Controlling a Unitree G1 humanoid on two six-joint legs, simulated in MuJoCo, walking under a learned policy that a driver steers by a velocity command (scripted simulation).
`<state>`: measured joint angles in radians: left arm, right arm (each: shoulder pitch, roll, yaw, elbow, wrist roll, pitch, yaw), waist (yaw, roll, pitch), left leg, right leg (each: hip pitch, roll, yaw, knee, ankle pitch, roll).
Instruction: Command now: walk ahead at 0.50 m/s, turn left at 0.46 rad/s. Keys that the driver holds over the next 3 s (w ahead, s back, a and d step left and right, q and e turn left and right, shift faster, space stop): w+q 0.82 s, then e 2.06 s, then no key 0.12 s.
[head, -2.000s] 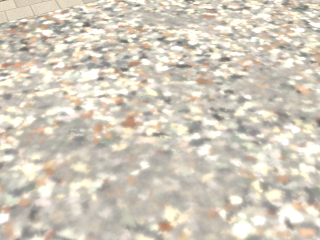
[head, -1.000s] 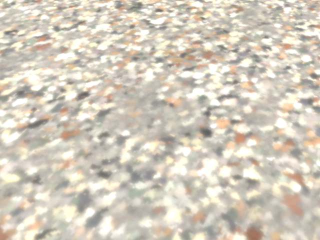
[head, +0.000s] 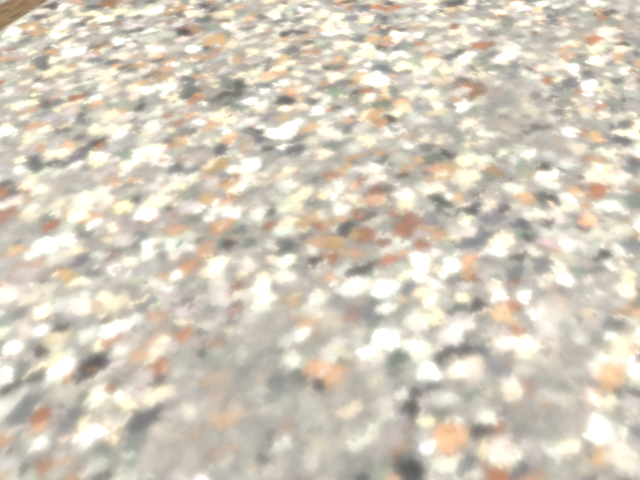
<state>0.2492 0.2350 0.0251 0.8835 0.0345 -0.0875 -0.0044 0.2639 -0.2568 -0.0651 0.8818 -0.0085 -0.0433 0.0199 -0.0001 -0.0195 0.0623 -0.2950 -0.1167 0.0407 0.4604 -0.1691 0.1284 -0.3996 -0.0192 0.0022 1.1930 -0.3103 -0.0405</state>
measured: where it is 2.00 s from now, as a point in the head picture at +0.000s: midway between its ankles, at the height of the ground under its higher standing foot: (263, 428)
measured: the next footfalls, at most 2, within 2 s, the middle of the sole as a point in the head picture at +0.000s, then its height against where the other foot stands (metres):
right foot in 0.40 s outside the picture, level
left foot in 0.92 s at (219, 436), level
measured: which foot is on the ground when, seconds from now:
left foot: down 0.00-0.40, up 0.42-0.90, down 0.92-1.00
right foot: up 0.00-0.38, down 0.40-0.94, up 0.96-1.00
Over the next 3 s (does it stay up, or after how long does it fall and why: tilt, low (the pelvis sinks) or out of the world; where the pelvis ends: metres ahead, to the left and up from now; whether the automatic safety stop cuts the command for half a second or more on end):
stays up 0.54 0.13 0.00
